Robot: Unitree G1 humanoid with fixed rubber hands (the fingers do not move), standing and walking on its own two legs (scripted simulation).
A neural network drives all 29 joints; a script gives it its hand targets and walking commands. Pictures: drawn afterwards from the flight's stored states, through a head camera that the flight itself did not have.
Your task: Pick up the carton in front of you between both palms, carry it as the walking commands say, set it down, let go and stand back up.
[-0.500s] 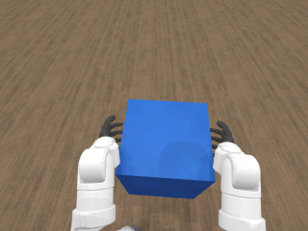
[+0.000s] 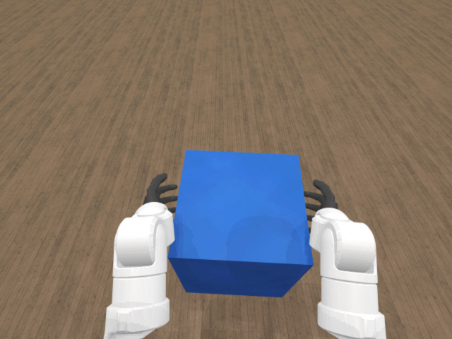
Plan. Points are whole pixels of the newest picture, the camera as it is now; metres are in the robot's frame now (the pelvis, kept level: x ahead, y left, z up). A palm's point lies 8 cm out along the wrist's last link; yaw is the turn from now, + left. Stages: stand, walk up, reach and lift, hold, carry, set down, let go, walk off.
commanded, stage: carry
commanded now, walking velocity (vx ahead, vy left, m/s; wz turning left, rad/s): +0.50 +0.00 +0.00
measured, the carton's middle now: (237, 229) +0.33 +0.00 -0.01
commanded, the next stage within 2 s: none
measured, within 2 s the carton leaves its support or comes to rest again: neither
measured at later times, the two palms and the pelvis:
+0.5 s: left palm (177, 98) +0.64 +0.16 +0.10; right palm (290, 101) +0.63 -0.13 +0.10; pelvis +0.34 +0.02 +0.00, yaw +0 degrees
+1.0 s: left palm (192, 55) +0.91 +0.15 +0.09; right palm (280, 61) +0.90 -0.14 +0.08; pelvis +0.61 +0.01 +0.01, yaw +1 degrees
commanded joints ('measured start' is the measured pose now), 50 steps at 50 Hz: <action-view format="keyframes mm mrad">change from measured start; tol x32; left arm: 1 -427 -1063 -668 76 -451 7 -434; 50 -416 -1102 -636 80 -430 -19 -438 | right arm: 1 -491 1011 657 -4 454 -16 440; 50 -571 1032 695 -75 483 -20 436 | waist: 1 27 61 -303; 3 28 -325 -399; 23 12 -147 -214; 27 -25 292 -380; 50 4 -164 -431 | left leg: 1 -172 97 46 411 637 49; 4 -758 -24 -170 992 -57 29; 24 -228 -87 96 90 350 61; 27 277 362 -678 -58 315 285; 30 127 309 -354 20 839 207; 39 27 177 -7 45 994 141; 47 -469 24 -92 373 -119 -11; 50 -341 26 -110 116 -18 8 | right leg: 1 528 -3 13 -32 -100 -15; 3 847 -364 701 -201 -118 -229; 24 558 -122 -44 113 408 -17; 28 -184 24 176 856 -462 20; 41 126 48 19 37 52 31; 46 790 -288 283 62 1030 -135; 50 680 -229 239 -22 667 -113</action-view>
